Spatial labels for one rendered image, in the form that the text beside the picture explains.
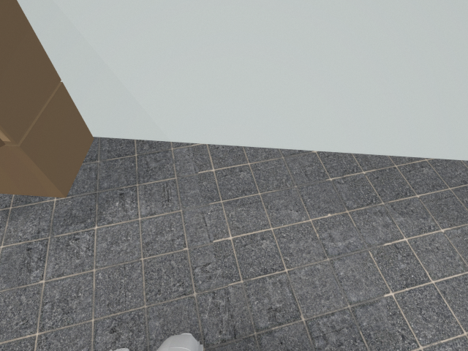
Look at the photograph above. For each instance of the left robot thigh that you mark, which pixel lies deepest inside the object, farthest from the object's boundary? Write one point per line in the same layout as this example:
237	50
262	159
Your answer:
182	342

